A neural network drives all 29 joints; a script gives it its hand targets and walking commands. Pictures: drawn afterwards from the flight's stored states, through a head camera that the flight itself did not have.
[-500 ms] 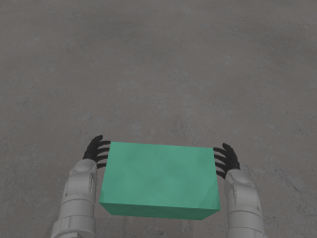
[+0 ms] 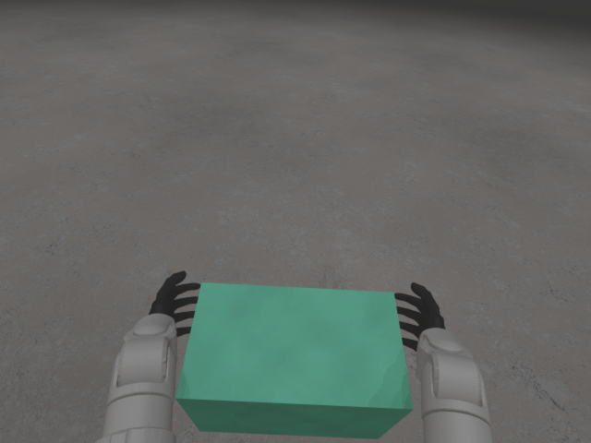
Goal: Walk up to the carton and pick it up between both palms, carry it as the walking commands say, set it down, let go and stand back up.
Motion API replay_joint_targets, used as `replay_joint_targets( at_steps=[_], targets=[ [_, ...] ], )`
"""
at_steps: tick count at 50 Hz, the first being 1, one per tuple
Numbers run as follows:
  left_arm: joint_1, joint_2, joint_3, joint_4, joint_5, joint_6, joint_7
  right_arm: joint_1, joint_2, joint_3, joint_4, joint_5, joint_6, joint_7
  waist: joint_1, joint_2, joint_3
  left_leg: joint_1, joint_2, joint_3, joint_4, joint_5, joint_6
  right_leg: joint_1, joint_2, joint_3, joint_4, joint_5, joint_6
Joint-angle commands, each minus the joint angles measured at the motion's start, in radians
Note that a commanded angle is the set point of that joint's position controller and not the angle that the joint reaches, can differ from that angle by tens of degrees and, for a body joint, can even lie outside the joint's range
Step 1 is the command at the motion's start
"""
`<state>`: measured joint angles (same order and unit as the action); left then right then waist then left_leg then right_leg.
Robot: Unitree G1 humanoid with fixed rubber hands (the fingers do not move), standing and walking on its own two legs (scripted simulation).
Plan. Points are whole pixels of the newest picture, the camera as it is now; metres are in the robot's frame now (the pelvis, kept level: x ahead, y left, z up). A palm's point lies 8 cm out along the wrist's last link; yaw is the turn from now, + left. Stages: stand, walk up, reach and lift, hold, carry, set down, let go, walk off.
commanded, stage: reach and lift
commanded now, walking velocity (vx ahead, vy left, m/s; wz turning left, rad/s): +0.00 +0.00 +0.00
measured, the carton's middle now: (293, 364) +0.28 +0.00 -0.04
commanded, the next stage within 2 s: hold in 0.88 s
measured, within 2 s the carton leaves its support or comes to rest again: neither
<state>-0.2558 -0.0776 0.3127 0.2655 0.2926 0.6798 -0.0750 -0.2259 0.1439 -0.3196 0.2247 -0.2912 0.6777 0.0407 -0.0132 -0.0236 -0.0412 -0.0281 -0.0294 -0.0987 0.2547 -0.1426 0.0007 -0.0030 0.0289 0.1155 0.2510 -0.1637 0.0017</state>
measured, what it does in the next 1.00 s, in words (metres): stands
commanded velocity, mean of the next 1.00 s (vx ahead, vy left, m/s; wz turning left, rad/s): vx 0.00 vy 0.00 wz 0.00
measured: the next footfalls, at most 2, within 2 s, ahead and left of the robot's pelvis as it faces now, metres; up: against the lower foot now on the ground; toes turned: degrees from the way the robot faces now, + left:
none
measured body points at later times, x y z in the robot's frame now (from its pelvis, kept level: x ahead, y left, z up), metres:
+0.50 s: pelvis +0.00 +0.00 +0.00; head -0.04 +0.00 +0.45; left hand +0.29 +0.19 +0.04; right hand +0.29 -0.18 +0.04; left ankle +0.00 +0.12 -0.75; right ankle -0.01 -0.12 -0.75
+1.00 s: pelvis +0.00 +0.00 +0.00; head -0.04 +0.01 +0.45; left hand +0.29 +0.19 +0.04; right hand +0.29 -0.18 +0.04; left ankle +0.00 +0.12 -0.75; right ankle -0.01 -0.12 -0.75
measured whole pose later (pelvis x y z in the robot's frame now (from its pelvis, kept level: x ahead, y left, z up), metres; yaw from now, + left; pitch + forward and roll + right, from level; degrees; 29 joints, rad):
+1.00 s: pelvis +0.00 +0.00 +0.00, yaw +0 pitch -5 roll +0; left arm -0.22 -0.13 0.30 0.17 0.32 0.71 -0.05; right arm -0.21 0.13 -0.31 0.17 -0.31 0.70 0.06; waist 0.00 -0.02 -0.02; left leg -0.01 -0.03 -0.09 0.23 -0.12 0.00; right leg 0.00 0.02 0.11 0.25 -0.16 0.00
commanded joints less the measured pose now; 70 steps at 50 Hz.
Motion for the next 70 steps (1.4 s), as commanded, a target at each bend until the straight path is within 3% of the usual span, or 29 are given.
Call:
replay_joint_targets(
  at_steps=[1, 70],
  targets=[
    [-0.466, -0.828, -0.56, -0.022, -0.263, 0.005, -0.276, -0.478, 0.819, 0.587, 0.014, 0.261, 0.018, 0.273, 0.003, 0.027, -0.133, 0.078, -0.062, 0.052, -0.039, 0.169, -0.002, 0.012, 0.062, -0.055, -0.052, 0.184, 0.011],
    [-0.411, -0.823, -0.584, -0.097, -0.25, 0.017, -0.239, -0.431, 0.733, 0.58, -0.039, 0.246, 0.016, 0.282, 0.017, 0.017, -0.15, 0.106, -0.073, 0.057, -0.043, 0.205, -0.018, -0.015, 0.066, -0.056, -0.039, 0.174, 0.008]
  ],
)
